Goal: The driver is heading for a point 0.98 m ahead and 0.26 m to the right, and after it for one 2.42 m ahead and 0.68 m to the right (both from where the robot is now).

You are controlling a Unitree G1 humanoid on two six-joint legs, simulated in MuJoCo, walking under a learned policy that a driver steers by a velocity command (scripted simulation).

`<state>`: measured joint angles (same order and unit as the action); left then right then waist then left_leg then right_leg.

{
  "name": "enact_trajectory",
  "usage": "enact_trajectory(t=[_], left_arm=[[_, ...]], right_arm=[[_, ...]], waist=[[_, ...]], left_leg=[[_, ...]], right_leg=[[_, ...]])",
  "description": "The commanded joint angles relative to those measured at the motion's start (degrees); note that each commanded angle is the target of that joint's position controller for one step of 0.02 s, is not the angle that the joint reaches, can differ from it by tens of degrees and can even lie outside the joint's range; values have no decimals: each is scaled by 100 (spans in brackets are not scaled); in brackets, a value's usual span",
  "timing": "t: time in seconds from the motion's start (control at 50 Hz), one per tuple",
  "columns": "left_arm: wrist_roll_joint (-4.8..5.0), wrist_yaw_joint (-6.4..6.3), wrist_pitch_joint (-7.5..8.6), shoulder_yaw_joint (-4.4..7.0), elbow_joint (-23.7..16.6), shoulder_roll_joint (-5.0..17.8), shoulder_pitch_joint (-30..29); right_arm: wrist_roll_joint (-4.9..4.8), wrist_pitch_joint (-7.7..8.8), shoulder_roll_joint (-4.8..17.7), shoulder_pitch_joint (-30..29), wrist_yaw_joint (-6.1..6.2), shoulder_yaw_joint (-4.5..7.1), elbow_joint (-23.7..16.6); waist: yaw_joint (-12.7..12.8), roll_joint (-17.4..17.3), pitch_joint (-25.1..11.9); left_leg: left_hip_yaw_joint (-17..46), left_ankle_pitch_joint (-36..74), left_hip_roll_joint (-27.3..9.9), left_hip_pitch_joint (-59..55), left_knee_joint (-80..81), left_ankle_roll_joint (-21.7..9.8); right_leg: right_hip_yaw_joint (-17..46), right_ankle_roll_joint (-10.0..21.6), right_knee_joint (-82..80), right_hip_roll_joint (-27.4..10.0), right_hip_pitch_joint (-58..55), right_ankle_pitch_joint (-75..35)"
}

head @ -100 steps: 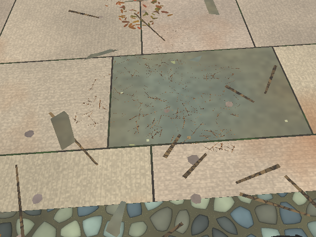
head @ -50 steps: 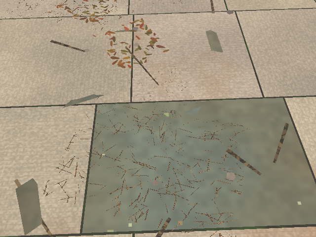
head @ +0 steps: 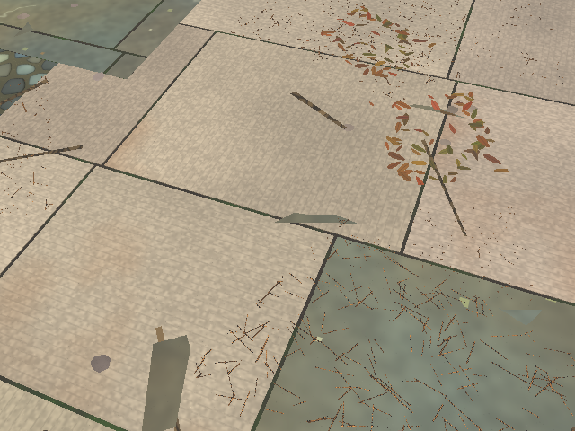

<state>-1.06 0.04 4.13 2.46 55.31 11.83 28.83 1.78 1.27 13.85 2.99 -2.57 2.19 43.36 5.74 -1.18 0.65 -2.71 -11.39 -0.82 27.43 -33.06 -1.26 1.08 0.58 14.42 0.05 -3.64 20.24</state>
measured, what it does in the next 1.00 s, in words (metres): walks ahead, turning right: left foot, then right foot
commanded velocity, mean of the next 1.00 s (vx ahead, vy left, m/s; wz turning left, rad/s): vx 0.49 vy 0.00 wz -0.47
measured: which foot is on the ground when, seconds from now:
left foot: up 0.00-0.02, down 0.04-0.56, up 0.58-1.00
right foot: down 0.00-0.04, up 0.06-0.54, down 0.56-1.00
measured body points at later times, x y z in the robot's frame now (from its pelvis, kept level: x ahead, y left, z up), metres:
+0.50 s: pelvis +0.25 +0.00 -0.01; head +0.29 -0.02 +0.44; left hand +0.50 +0.17 -0.11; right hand +0.15 -0.23 -0.15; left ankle +0.11 +0.11 -0.74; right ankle +0.38 -0.12 -0.71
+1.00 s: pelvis +0.51 -0.10 +0.00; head +0.54 -0.12 +0.45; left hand +0.63 +0.16 -0.12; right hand +0.58 -0.40 -0.10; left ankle +0.73 -0.05 -0.70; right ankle +0.38 -0.10 -0.74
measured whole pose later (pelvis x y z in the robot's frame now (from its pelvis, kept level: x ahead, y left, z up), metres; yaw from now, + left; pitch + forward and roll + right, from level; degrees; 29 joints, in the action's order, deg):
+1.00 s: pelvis +0.51 -0.10 +0.00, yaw -31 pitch +2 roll -1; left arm -0.6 0.0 3.3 3.7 51.1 15.3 24.2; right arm 2.1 1.5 14.4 3.0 -1.7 1.2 42.4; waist 5.0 -2.4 2.2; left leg 0.2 -1.3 -4.3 35.2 -37.1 1.2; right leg 7.8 6.8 15.4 8.3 -1.2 17.3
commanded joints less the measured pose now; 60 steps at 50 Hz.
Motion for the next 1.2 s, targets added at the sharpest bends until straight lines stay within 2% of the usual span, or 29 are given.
enact_trajectory(t=[0.02, 0.04, 0.06, 0.08, 0.1, 0.12, 0.16, 0.32, 0.42, 0.48, 0.52, 0.54, 0.56, 0.58, 0.6, 0.64, 0.66, 0.7, 0.76, 0.86, 0.98, 1.04, 1.08, 1.1, 1.12, 1.14, 1.16, 1.18, 1.2], left_arm=[[77, -11, 45, 220, -190, 1095, -215], [134, 14, 67, 154, -379, 887, -395], [238, 10, 51, -6, -583, 135, 40], [95, -43, -30, 181, -438, 832, -127], [72, 4, -44, 215, -486, 808, -432], [71, 57, -46, 183, -468, 627, -569], [-44, 139, -172, 212, -394, 548, -558], [-78, 368, -329, 134, -952, 289, -1923], [-93, 467, -309, 18, -1349, 285, -2884], [-120, 407, -323, 61, -1375, 435, -2754], [-128, 339, -304, 159, -1189, 636, -1983], [-164, 281, -255, 262, -946, 807, -1201], [-223, 177, -245, 438, -756, 1291, -435], [-109, 128, -311, 579, -935, 1897, -793], [2, 88, -398, 572, -985, 1823, -600], [59, 14, -347, 428, -877, 1258, -1145], [72, -5, -284, 377, -875, 1105, -1349], [99, 3, -163, 310, -919, 970, -1495], [105, 45, -62, 353, -851, 1176, -1226], [106, 49, -71, 358, -752, 1192, -623], [22, -46, -34, 279, -564, 1131, -63], [-6, -99, -1, 290, -581, 1308, -340], [-9, -60, 30, 276, -557, 1339, -484], [19, -33, 64, 175, -717, 1005, -441], [211, -8, 46, 124, -721, 614, 373], [3, -50, 9, 167, -618, 1048, 62], [-9, -10, 6, 181, -691, 1053, -425], [-11, 25, 12, 140, -763, 951, -719], [-48, 61, -28, 136, -796, 902, -843]], right_arm=[[19, 236, 626, 993, 183, 206, -21], [156, 309, 1070, 2011, 289, 327, 145], [217, 293, 1702, 2464, 324, 448, 208], [84, 240, 1384, 2275, 312, 398, 214], [53, 241, 961, 1643, 294, 266, 149], [21, 279, 645, 1264, 268, 187, 119], [-15, 359, 371, 1119, 297, 99, 186], [-65, 533, 321, 1699, 327, 85, 608], [-71, 509, 597, 2010, 383, 136, 818], [-59, 413, 795, 2106, 443, 174, 919], [-33, 286, 993, 2101, 470, 226, 937], [-49, 232, 1041, 2073, 456, 236, 903], [-32, 231, 899, 2097, 421, 200, 752], [-118, 283, 321, 2190, 291, 111, 305], [-79, 374, 818, 1434, 264, 182, 111], [-141, 495, 676, 1266, 259, 121, 86], [-50, 427, 646, 1255, 269, 125, 91], [111, 194, 566, 1508, 246, 107, 156], [116, 40, 460, 1191, 195, 83, -6], [67, 30, 491, 55, 164, 58, -384], [14, 148, 467, -741, 80, -21, -660], [-4, 216, 667, -152, 111, 50, -534], [7, 309, 923, 1272, 231, 180, -102], [130, 352, 1305, 2222, 325, 268, -8], [171, 298, 1839, 2381, 297, 422, 121], [2, 234, 1304, 1953, 232, 327, 82], [-54, 235, 925, 1455, 210, 241, -1], [-22, 262, 698, 1234, 191, 180, 19], [-26, 296, 613, 1229, 205, 144, 92]], waist=[[-981, 541, -236], [-1427, -23, -1016], [-1285, -1447, -1760], [-1266, -720, -1401], [-972, -419, -541], [-822, -385, -108], [-599, -574, 158], [-546, -331, 459], [-712, -248, 612], [-582, -346, 331], [-242, -463, -173], [97, -319, -609], [384, 215, -1131], [-137, 1660, -1607], [217, 605, -1593], [-293, -75, -281], [-519, -153, -71], [-755, -65, -124], [-735, 79, -25], [-303, 364, 169], [33, 486, 247], [-353, 604, 170], [-1031, 358, -548], [-1356, -163, -1319], [-957, -1654, -1801], [-846, -661, -1140], [-749, -173, -415], [-691, 54, -141], [-612, -104, -11]], left_leg=[[-96, 257, 307, -2242, 786, -302], [1039, -605, -801, -3754, 1005, -550], [3439, -1466, -2530, -4993, 1571, -987], [3932, -1936, -2510, -4136, 1906, -1086], [3026, -1845, -2181, -3366, 2014, -940], [2266, -1107, -1871, -2745, 2205, -808], [1258, -109, -1433, -2223, 2380, -572], [-271, 1834, -1254, -2298, 2530, -659], [-839, 2667, -1346, -2615, 2439, -562], [-1120, 4862, -1428, -3276, 1564, -466], [-1197, 5829, -1472, -3382, 129, -469], [-1244, 5175, -1416, -2929, -1090, -393], [-1273, 3159, -1213, -1742, -2844, -227], [-801, -1902, 151, 883, -5121, 174], [344, -1594, 120, 1590, -5380, 134], [459, -732, -473, 1382, -4312, 60], [517, -716, -612, 1009, -3865, 104], [487, -723, -629, 448, -3451, 236], [325, -329, -603, 575, -2780, 398], [310, 822, -497, 1145, -1397, 481], [141, 1080, -217, 964, -268, 182], [112, 504, 40, -123, 246, -131], [83, 417, 156, -1947, 691, -400], [1420, -395, -1061, -3312, 765, -694], [4221, -730, -2373, -4436, 1465, -1476], [4483, -1232, -2181, -3860, 1779, -1380], [3467, -1047, -1968, -3088, 1815, -1286], [2796, -356, -1682, -2601, 1934, -1165], [2282, 189, -1442, -2340, 2017, -1052]], right_leg=[[550, 704, 1450, -934, 1097, -4096], [293, 553, 2928, -586, 2116, -2746], [-220, 356, 4702, 244, 3804, 875], [283, 484, 5390, 65, 4040, 848], [387, 552, 5423, -220, 4101, 292], [322, 525, 5224, -386, 3962, -105], [221, 419, 5009, -510, 3700, -382], [-130, 215, 4115, -527, 4523, -1687], [-715, 434, 2514, -345, 3910, -2033], [-1030, 754, 2218, 70, 3394, -1355], [-1105, 1039, 2068, 464, 2477, -713], [-975, 1218, 1649, 608, 1392, -774], [235, 1517, 1361, -224, 43, -104], [3632, 2474, 714, -1896, -1610, -117], [3995, 2515, 155, -1942, -1496, -425], [2554, 2037, 5, -1598, 83, -1571], [2096, 1830, -28, -1262, 644, -2103], [1619, 1733, -118, -928, 1180, -2710], [1402, 1674, -269, -678, 1469, -2689], [1496, 1367, -284, -543, 993, -2467], [1507, 1192, 37, -769, 165, -3439], [1471, 948, 471, -893, 161, -4476], [1077, 754, 2149, -509, 472, -5134], [840, 648, 3758, -199, 1380, -3496], [341, 397, 5486, 883, 3165, 647], [719, 486, 5911, 526, 3753, 688], [696, 480, 5819, 285, 3794, 165], [622, 461, 5565, 98, 3697, -134], [539, 428, 5330, -40, 3604, -218]])
Next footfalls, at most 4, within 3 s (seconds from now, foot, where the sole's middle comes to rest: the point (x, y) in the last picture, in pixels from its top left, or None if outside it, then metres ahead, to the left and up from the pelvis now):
0.04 left None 0.15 0.11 -0.77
0.56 right None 0.42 -0.12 -0.77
1.08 left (381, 319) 0.77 -0.11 -0.77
1.58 right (498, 286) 0.89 -0.42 -0.77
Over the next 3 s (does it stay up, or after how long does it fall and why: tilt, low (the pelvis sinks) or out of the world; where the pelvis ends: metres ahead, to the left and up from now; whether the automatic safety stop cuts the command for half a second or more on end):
stays up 0.83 -0.28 0.01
